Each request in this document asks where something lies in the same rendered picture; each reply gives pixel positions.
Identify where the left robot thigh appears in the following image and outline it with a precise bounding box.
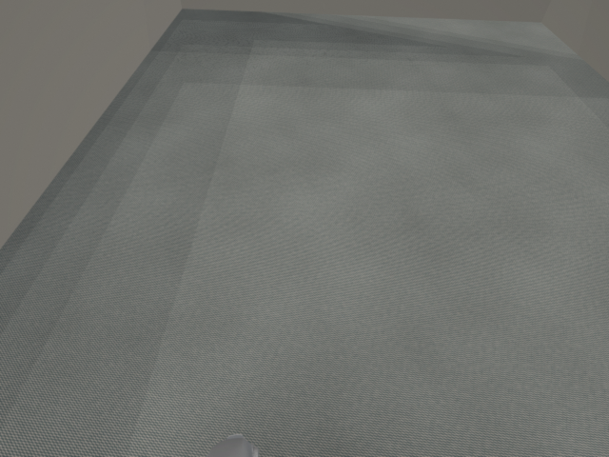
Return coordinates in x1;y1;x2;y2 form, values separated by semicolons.
206;438;260;457

